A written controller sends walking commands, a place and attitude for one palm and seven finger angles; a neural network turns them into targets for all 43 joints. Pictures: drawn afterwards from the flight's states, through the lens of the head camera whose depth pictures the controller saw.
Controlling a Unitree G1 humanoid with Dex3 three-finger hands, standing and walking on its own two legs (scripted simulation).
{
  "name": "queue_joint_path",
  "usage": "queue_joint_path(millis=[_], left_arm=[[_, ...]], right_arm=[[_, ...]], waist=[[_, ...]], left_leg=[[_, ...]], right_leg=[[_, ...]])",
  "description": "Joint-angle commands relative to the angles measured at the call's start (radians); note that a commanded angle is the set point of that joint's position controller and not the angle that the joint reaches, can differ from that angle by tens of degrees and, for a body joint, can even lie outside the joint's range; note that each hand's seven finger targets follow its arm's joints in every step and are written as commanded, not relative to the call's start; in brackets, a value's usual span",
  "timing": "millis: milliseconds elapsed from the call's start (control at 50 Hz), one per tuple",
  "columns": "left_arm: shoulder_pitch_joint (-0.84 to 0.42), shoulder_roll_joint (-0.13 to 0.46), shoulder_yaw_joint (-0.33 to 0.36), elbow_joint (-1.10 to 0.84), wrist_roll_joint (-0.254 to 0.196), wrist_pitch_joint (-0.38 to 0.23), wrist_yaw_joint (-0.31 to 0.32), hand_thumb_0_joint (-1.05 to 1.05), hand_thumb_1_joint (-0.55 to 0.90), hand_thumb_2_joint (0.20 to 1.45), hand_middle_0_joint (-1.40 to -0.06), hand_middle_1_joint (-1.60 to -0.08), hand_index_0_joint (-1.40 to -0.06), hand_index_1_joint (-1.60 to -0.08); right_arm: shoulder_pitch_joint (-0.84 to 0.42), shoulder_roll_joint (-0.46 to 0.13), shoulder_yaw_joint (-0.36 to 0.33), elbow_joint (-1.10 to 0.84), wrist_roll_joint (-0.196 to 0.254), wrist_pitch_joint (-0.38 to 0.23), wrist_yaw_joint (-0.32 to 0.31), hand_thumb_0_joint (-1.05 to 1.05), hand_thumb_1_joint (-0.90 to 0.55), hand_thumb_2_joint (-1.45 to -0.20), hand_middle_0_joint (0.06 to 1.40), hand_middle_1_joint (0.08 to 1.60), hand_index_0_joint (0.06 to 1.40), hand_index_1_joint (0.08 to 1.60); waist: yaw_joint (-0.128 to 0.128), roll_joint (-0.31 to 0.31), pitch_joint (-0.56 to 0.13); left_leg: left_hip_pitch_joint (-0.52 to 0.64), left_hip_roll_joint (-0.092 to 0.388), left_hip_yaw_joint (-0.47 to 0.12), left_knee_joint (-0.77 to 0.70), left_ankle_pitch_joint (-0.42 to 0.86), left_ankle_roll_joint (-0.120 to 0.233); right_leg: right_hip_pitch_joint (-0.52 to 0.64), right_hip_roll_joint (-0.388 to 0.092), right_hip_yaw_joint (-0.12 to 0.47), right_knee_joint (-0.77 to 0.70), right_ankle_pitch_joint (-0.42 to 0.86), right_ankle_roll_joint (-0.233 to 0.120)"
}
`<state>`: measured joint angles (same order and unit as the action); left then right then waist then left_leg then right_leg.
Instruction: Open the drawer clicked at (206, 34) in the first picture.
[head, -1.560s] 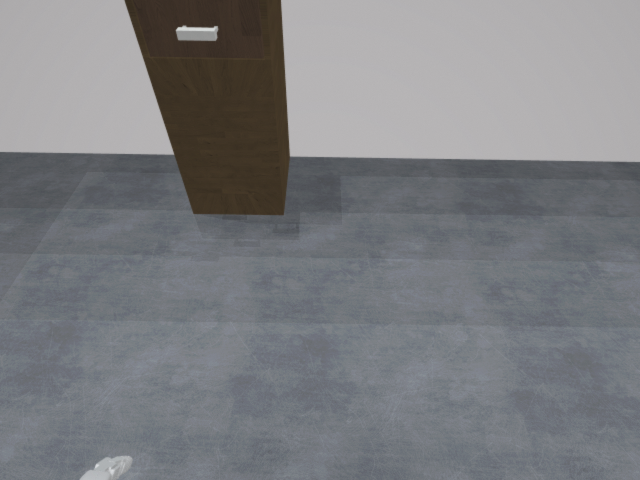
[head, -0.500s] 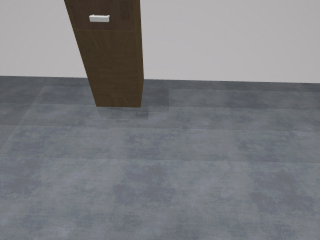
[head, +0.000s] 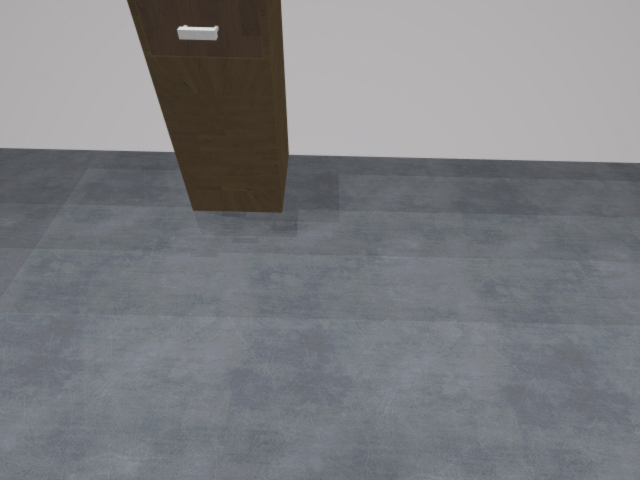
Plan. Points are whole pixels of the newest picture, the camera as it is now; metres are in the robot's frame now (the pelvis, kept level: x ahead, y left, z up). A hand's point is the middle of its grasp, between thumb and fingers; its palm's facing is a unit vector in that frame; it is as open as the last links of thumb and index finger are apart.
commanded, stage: look at it before walking up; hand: left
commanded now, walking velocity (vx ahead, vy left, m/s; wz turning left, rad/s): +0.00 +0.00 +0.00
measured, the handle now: (199, 30) +1.30 +0.45 +0.02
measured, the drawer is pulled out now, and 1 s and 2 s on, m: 0.00 0.00 0.00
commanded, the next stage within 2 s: walk to a spot facing it in 0.18 s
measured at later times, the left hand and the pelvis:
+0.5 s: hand out of the picture +0.06 +0.23 -0.17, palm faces +0.07 -0.96 -0.26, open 7.4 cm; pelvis +0.02 +0.01 -0.01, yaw +4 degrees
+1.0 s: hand (125, 462) +0.17 +0.30 -0.18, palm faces +0.30 -0.94 -0.16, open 7.4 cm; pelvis +0.17 +0.11 +0.00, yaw +17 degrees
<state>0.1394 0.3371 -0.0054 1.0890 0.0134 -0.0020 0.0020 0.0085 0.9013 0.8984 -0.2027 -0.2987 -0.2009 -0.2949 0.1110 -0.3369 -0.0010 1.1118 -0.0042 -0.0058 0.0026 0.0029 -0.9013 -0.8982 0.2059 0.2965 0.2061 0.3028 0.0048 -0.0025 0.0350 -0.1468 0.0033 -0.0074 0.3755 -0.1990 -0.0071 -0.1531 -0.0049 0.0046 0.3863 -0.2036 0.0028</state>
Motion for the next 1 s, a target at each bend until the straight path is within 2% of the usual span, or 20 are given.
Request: queue_joint_path(millis=[0,260,300,340,380,400,420,440,480,540,580,600,620,640,660,680,720,780,900,980], left_arm=[[-0.033,0.208,0.036,-0.060,-0.002,-0.025,0.009,0.000,0.900,0.900,-0.200,-0.300,-0.200,-0.300],[-0.043,0.213,0.038,-0.064,-0.002,-0.027,0.010,0.000,0.900,0.900,-0.200,-0.300,-0.200,-0.300],[0.018,0.104,0.018,-0.040,-0.003,-0.009,0.014,0.000,0.900,0.900,-0.200,-0.300,-0.200,-0.300],[0.060,0.108,0.025,-0.040,0.003,0.007,0.010,0.000,0.900,0.900,-0.200,-0.300,-0.200,-0.300],[0.106,0.152,0.047,-0.051,0.009,0.013,0.006,0.000,0.900,0.900,-0.200,-0.300,-0.200,-0.300],[0.141,0.173,0.061,-0.058,0.012,0.013,0.008,0.000,0.900,0.900,-0.200,-0.300,-0.200,-0.300],[0.170,0.182,0.069,-0.067,0.015,0.008,0.011,0.000,0.900,0.900,-0.200,-0.300,-0.200,-0.300],[0.166,0.173,0.072,-0.073,0.016,-0.006,0.013,0.000,0.900,0.900,-0.200,-0.300,-0.200,-0.300],[0.149,0.155,0.078,-0.089,0.016,-0.028,0.012,0.000,0.900,0.900,-0.200,-0.300,-0.200,-0.300],[0.125,0.140,0.084,-0.103,0.021,-0.036,0.010,0.000,0.900,0.900,-0.200,-0.300,-0.200,-0.300],[0.120,0.125,0.089,-0.101,0.015,-0.032,0.008,0.000,0.900,0.900,-0.200,-0.300,-0.200,-0.300],[0.122,0.108,0.087,-0.101,0.009,-0.028,0.004,0.000,0.900,0.900,-0.200,-0.300,-0.200,-0.300],[0.123,0.044,0.074,-0.117,0.004,-0.024,-0.005,0.000,0.900,0.900,-0.200,-0.300,-0.200,-0.300],[0.091,-0.025,0.060,-0.177,-0.002,-0.019,-0.012,0.000,0.900,0.900,-0.200,-0.300,-0.200,-0.300],[0.040,-0.013,0.061,-0.199,0.009,-0.019,-0.009,0.000,0.900,0.900,-0.200,-0.300,-0.200,-0.300],[0.019,-0.009,0.068,-0.178,0.012,-0.019,-0.008,0.000,0.900,0.900,-0.200,-0.300,-0.200,-0.300],[0.059,-0.017,0.074,-0.142,0.019,-0.028,-0.023,0.000,0.900,0.900,-0.200,-0.300,-0.200,-0.300],[0.146,-0.060,0.066,-0.098,0.020,-0.021,-0.021,0.000,0.900,0.900,-0.200,-0.300,-0.200,-0.300],[0.065,-0.081,0.067,-0.117,0.018,-0.018,-0.013,0.000,0.900,0.900,-0.200,-0.300,-0.200,-0.300],[-0.045,-0.098,0.065,-0.142,0.013,-0.025,-0.014,0.000,0.900,0.900,-0.200,-0.300,-0.200,-0.300]], right_arm=[[-0.048,-0.210,-0.034,-0.060,-0.003,-0.027,-0.013,0.000,-0.900,-0.900,0.200,0.300,0.200,0.300],[-0.056,-0.209,-0.034,-0.061,-0.003,-0.025,-0.014,0.000,-0.900,-0.900,0.200,0.300,0.200,0.300],[-0.004,-0.095,-0.007,-0.042,-0.010,-0.008,-0.008,0.000,-0.900,-0.900,0.200,0.300,0.200,0.300],[0.021,-0.082,-0.007,-0.048,-0.016,0.007,-0.002,0.000,-0.900,-0.900,0.200,0.300,0.200,0.300],[0.017,-0.068,-0.010,-0.075,-0.020,0.017,0.001,0.000,-0.900,-0.900,0.200,0.300,0.200,0.300],[0.011,-0.062,-0.016,-0.095,-0.020,0.020,0.001,0.000,-0.900,-0.900,0.200,0.300,0.200,0.300],[-0.012,-0.076,-0.026,-0.122,-0.019,0.022,0.005,0.000,-0.900,-0.900,0.200,0.300,0.200,0.300],[-0.018,-0.078,-0.034,-0.134,-0.017,0.015,0.011,0.000,-0.900,-0.900,0.200,0.300,0.200,0.300],[0.005,-0.051,-0.037,-0.144,-0.013,0.004,0.023,0.000,-0.900,-0.900,0.200,0.300,0.200,0.300],[0.055,0.001,-0.038,-0.153,-0.007,-0.004,0.037,0.000,-0.900,-0.900,0.200,0.300,0.200,0.300],[0.162,0.015,-0.044,-0.129,-0.010,-0.008,0.035,0.000,-0.900,-0.900,0.200,0.300,0.200,0.300],[0.272,-0.009,-0.055,-0.097,-0.013,-0.012,0.030,0.000,-0.900,-0.900,0.200,0.300,0.200,0.300],[0.399,-0.085,-0.079,-0.064,-0.019,-0.019,0.022,0.000,-0.900,-0.900,0.200,0.300,0.200,0.300],[0.482,-0.167,-0.100,-0.054,-0.024,-0.028,0.010,0.000,-0.900,-0.900,0.200,0.300,0.200,0.300],[0.460,-0.168,-0.097,-0.055,-0.016,-0.022,-0.001,0.000,-0.900,-0.900,0.200,0.300,0.200,0.300],[0.391,-0.111,-0.083,-0.066,-0.010,-0.022,-0.006,0.000,-0.900,-0.900,0.200,0.300,0.200,0.300],[0.289,-0.030,-0.062,-0.099,-0.010,-0.047,-0.013,0.000,-0.900,-0.900,0.200,0.300,0.200,0.300],[0.303,0.010,-0.058,-0.076,-0.006,-0.073,-0.021,0.000,-0.900,-0.900,0.200,0.300,0.200,0.300],[0.392,0.059,-0.061,-0.024,0.000,-0.082,-0.029,0.000,-0.900,-0.900,0.200,0.300,0.200,0.300],[0.459,0.095,-0.053,0.011,-0.003,-0.084,-0.039,0.000,-0.900,-0.900,0.200,0.300,0.200,0.300]], waist=[[-0.002,0.000,-0.069],[-0.004,-0.003,-0.072],[-0.001,-0.009,-0.079],[0.015,-0.028,-0.034],[0.039,-0.133,0.035],[0.054,-0.212,0.049],[0.069,-0.227,0.075],[0.059,-0.184,0.087],[0.033,-0.116,0.065],[0.001,-0.127,0.053],[-0.044,-0.095,0.032],[-0.087,-0.008,-0.009],[-0.136,0.226,-0.040],[-0.147,0.441,-0.006],[-0.128,0.262,0.011],[-0.095,0.163,0.056],[-0.041,0.044,0.062],[-0.013,0.068,0.006],[-0.029,0.067,0.048],[-0.059,0.080,0.106]], left_leg=[[0.025,0.115,-0.095,-0.058,0.139,0.034],[0.040,0.116,-0.086,-0.060,0.159,0.030],[0.012,0.100,-0.077,-0.037,0.075,0.017],[-0.093,0.074,-0.073,0.005,-0.109,0.022],[-0.264,0.017,-0.021,0.132,-0.250,0.015],[-0.327,0.006,0.025,0.261,-0.270,0.009],[-0.384,0.027,0.023,0.402,-0.316,0.012],[-0.429,0.053,0.003,0.494,-0.295,0.016],[-0.427,0.082,0.017,0.513,-0.254,0.013],[-0.300,0.089,0.077,0.350,-0.226,0.008],[-0.099,0.048,0.142,0.229,-0.113,0.011],[0.060,0.025,0.154,0.161,-0.080,0.015],[0.172,0.122,-0.075,0.033,-0.252,0.060],[0.175,0.370,-0.527,-0.185,-0.353,0.152],[0.126,0.423,-0.600,-0.236,-0.414,0.203],[0.029,0.369,-0.543,-0.247,-0.459,0.181],[-0.049,0.294,-0.409,-0.230,-0.317,0.154],[0.024,0.222,-0.222,-0.199,-0.006,0.140],[0.162,0.209,-0.169,-0.199,0.237,0.165],[0.216,0.199,-0.150,-0.182,0.419,0.145]], right_leg=[[0.006,-0.116,0.099,-0.069,0.118,-0.031],[0.019,-0.118,0.100,-0.074,0.158,-0.031],[0.030,-0.118,0.079,-0.067,0.020,-0.010],[0.023,-0.124,0.097,-0.078,-0.219,-0.013],[0.045,-0.201,0.190,-0.159,-0.418,-0.057],[0.053,-0.286,0.272,-0.225,-0.488,-0.100],[0.041,-0.354,0.329,-0.264,-0.512,-0.144],[0.056,-0.384,0.335,-0.267,-0.435,-0.170],[0.101,-0.370,0.205,-0.209,-0.219,-0.171],[0.040,-0.346,0.042,-0.137,-0.116,-0.128],[-0.078,-0.302,-0.056,-0.044,-0.134,-0.082],[-0.151,-0.258,-0.131,0.104,-0.143,-0.053],[-0.289,-0.160,-0.196,0.414,-0.184,-0.005],[-0.533,-0.031,-0.182,0.720,-0.445,0.050],[-0.583,-0.071,-0.037,0.825,-0.396,0.021],[-0.571,-0.113,-0.006,0.864,-0.278,0.009],[-0.518,-0.144,0.006,0.852,-0.126,0.019],[-0.476,-0.137,-0.020,0.787,-0.031,0.047],[-0.593,-0.134,-0.048,0.702,0.028,0.071],[-0.635,-0.122,-0.080,0.599,0.041,0.064]])
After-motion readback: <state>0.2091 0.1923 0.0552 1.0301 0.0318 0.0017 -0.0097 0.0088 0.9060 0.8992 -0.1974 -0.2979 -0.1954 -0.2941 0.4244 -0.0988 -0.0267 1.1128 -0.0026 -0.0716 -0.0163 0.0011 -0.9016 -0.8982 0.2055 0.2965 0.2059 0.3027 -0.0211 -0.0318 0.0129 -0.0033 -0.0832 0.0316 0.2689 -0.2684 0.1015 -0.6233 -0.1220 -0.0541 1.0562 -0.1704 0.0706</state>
